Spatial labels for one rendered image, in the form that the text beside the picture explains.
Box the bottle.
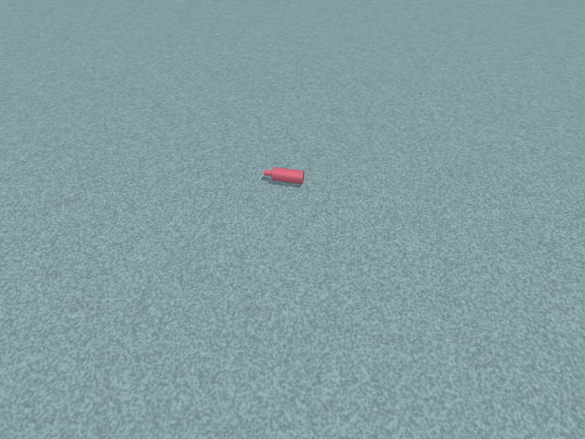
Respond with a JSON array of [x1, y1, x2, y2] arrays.
[[264, 167, 304, 184]]

